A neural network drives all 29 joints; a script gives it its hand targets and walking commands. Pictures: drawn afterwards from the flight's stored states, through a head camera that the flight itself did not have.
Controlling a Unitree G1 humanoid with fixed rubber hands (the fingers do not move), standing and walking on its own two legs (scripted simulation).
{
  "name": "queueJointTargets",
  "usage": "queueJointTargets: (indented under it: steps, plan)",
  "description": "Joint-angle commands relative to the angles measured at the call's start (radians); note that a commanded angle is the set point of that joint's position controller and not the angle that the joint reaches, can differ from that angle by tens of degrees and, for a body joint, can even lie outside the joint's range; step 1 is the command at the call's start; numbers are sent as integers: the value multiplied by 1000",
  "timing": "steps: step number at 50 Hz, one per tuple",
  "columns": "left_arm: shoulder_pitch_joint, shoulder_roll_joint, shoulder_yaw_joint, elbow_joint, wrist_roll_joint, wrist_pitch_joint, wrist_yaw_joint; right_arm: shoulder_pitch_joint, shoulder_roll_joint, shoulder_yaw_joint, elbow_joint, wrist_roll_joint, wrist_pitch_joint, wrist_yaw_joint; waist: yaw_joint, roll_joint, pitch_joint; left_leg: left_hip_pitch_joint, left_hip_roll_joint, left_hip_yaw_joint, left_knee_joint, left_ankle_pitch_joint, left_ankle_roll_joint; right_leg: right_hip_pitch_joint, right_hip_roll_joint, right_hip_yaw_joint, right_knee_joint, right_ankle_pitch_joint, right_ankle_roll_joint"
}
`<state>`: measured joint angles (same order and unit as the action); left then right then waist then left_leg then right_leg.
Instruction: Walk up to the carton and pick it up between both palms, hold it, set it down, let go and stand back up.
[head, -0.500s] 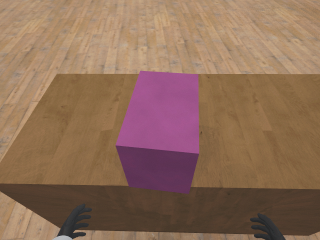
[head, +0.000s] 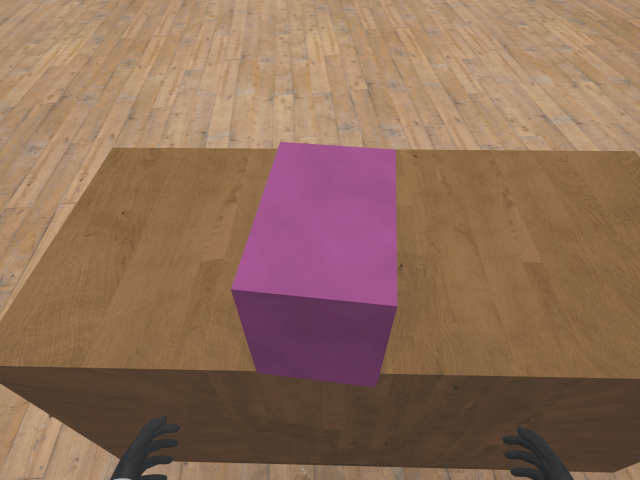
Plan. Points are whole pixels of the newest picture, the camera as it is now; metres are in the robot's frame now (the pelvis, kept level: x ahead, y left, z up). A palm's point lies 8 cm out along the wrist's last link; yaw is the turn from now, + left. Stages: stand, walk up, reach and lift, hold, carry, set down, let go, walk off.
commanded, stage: stand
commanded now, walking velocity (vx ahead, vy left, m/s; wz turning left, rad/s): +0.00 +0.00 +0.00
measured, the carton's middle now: (326, 260) +0.44 +0.01 -0.02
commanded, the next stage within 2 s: none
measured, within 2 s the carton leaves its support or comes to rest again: neither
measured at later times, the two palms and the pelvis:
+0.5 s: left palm out of the picture +0.13 +0.26 -0.09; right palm out of the picture +0.14 -0.28 -0.09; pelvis +0.00 +0.00 +0.00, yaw +0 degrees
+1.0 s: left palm out of the picture +0.13 +0.26 -0.09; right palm out of the picture +0.14 -0.28 -0.08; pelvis +0.00 +0.00 +0.00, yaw +0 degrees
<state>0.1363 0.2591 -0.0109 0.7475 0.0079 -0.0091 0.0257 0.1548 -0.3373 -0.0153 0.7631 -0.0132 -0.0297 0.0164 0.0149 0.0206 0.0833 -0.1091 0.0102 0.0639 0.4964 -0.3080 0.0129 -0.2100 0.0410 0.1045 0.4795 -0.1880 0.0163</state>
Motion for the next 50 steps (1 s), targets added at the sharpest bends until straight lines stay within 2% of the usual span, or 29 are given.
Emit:
queueJointTargets:
  steps: [1,2,4,7,12,13,15,16,18,19,20,22,26,28,29,30,31,32,33,34,35,38,39,40,43,46,48,49,50]
  plan:
    - [-19,255,78,-23,8,-21,0,-20,-159,-68,-63,13,-26,-13,-13,-56,-135,6,129,-152,-147,118,15,47,-108,50,-58,141,-47]
    - [-6,237,66,-7,-2,-25,-7,-3,-171,-66,-49,19,-29,-13,-27,-61,-131,16,124,-129,-159,72,17,32,-106,54,-69,145,-42]
    - [-27,237,71,-7,10,-24,-7,11,-177,-64,-30,19,-23,-11,-22,-65,-130,56,138,-139,-181,177,12,18,-107,46,-48,147,-48]
    - [-8,243,74,-1,6,-24,-4,-2,-162,-62,-38,17,-15,-21,-30,-12,-123,50,145,-153,-185,155,22,24,-120,57,-57,151,-45]
    - [-33,267,78,-1,5,-22,4,-36,-226,-86,-24,21,-16,-15,-5,-87,-104,-13,134,-147,-196,96,21,59,-124,70,-74,160,-58]
    - [-29,236,68,10,1,-16,5,-20,-182,-64,-32,8,-12,-21,-15,26,-85,5,135,-136,-175,142,23,22,-123,79,-72,138,-48]
    - [-39,251,69,-1,0,-21,0,-27,-210,-67,-26,11,-18,-27,-10,-24,-109,11,150,-150,-194,151,28,6,-110,67,-70,93,-58]
    - [-49,229,66,-13,8,-22,1,0,-198,-77,-24,20,-10,-17,-32,-12,-106,-11,127,-144,-200,77,13,24,-99,61,-73,101,-44]
    - [-23,225,69,10,10,-30,-5,3,-178,-72,-28,17,-13,-15,-5,-71,-47,-14,135,-160,-191,100,23,6,-118,80,-80,111,-60]
    - [-19,247,70,16,6,-26,-5,2,-193,-77,-36,18,-19,-14,-18,-85,-69,9,134,-151,-179,114,24,20,-126,71,-90,156,-55]
    - [-20,246,69,21,4,-24,-3,-5,-201,-77,-33,12,-13,-16,-3,-17,-117,39,126,-126,-178,143,11,31,-126,69,-65,152,-58]
    - [-38,271,81,5,2,-24,-6,-8,-199,-72,-30,15,-19,-20,-21,-76,-134,6,136,-154,-161,188,22,46,-115,63,-83,156,-50]
    - [-38,256,73,19,3,-15,-9,-18,-193,-76,-41,21,-9,-17,-15,-37,-51,-62,122,-133,-204,6,16,38,-112,61,-93,99,-37]
    - [-45,253,78,11,3,-18,-15,-38,-194,-72,-41,14,-20,-23,-24,-11,-100,-23,138,-151,-206,80,11,23,-120,75,-79,138,-39]
    - [-29,282,79,30,7,-25,-12,-1,-210,-79,-26,25,-19,-19,-28,-57,-96,-1,152,-144,-211,58,8,1,-114,68,-90,124,-39]
    - [-47,257,75,24,7,-23,-15,-62,-176,-66,-43,10,-25,-14,-5,-28,-103,-7,129,-128,-179,77,23,34,-106,52,-82,130,-45]
    - [-59,289,79,25,4,-24,-4,-37,-198,-70,-43,18,-21,-9,-32,-8,-108,-5,125,-118,-192,139,18,33,-117,77,-62,211,-61]
    - [-26,258,75,49,-3,-24,2,6,-165,-70,-37,22,-23,-14,-40,-37,-119,52,134,-142,-180,168,23,33,-117,62,-71,195,-55]
    - [-36,282,72,35,-5,-22,-1,9,-207,-70,-28,20,-18,-14,-14,-35,-119,4,128,-129,-168,140,23,32,-122,70,-84,179,-51]
    - [-47,273,80,29,-1,-27,-4,21,-185,-77,-15,27,-20,-11,-29,-88,-99,5,133,-146,-194,118,28,53,-122,74,-77,162,-54]
    - [-33,254,73,46,-5,-19,-6,-24,-168,-70,-25,12,-25,-12,-11,-81,-105,32,144,-142,-177,206,33,19,-121,61,-63,198,-47]
    - [-44,263,76,36,5,-20,-10,3,-212,-74,-26,19,-24,-19,-26,-7,-120,28,147,-149,-197,151,22,36,-118,67,-69,145,-49]
    - [-70,251,71,25,2,-23,-3,-12,-200,-74,-26,15,-25,-15,-37,-47,-123,16,154,-146,-189,148,24,45,-119,73,-74,178,-42]
    - [-53,249,66,35,-6,-13,-4,-20,-202,-78,-31,20,-23,-14,-16,-66,-76,12,146,-159,-195,140,22,21,-112,60,-77,143,-41]
    - [-36,255,71,35,2,-9,-4,36,-200,-70,-21,20,-9,-21,-21,7,-44,-16,133,-121,-193,200,22,12,-118,84,-72,171,-53]
    - [-19,289,81,39,0,-28,-10,-16,-178,-63,-34,21,-15,-22,-21,-59,-134,18,137,-135,-168,137,27,51,-114,55,-67,194,-39]
    - [-39,278,82,53,1,-23,-2,-21,-197,-69,-15,16,-24,-14,-28,-35,-109,29,136,-131,-193,131,20,37,-116,74,-70,174,-52]
    - [-31,247,71,48,-14,-14,-6,-52,-170,-63,-38,13,-22,-15,-5,23,-80,5,137,-131,-180,162,25,13,-118,82,-81,159,-58]
    - [-34,251,71,43,-5,-19,-10,0,-192,-65,-16,27,-12,-17,-21,-11,-92,-6,127,-131,-186,119,24,57,-123,78,-93,158,-51]
